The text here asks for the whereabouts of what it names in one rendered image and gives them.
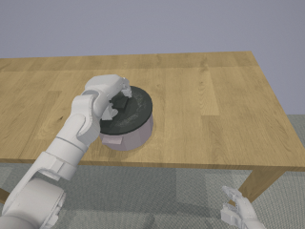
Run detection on pot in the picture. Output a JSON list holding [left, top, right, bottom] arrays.
[[99, 113, 153, 151]]

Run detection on knob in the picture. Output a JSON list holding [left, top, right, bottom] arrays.
[[110, 95, 129, 112]]

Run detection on lid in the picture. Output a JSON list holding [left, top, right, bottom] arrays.
[[99, 86, 153, 135]]

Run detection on right robot hand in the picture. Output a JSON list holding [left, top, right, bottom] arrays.
[[220, 185, 258, 229]]

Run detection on robot left upper arm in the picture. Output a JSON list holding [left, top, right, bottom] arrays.
[[0, 176, 67, 229]]

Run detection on right robot forearm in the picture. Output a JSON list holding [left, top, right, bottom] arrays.
[[241, 218, 266, 229]]

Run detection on left robot forearm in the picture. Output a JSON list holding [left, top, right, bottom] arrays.
[[1, 88, 109, 216]]

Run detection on table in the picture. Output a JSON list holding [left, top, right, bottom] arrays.
[[0, 51, 305, 207]]

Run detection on left robot hand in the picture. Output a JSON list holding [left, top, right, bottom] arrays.
[[85, 74, 132, 120]]

